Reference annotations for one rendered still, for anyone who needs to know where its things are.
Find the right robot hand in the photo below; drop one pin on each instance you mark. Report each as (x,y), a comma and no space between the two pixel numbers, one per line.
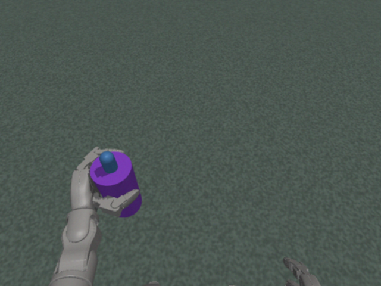
(300,271)

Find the bottle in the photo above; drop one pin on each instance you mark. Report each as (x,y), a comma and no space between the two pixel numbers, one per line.
(113,175)

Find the left robot arm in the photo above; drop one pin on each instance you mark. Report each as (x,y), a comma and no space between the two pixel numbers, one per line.
(80,239)

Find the left robot hand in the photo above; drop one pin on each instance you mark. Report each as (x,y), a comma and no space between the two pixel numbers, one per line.
(85,194)

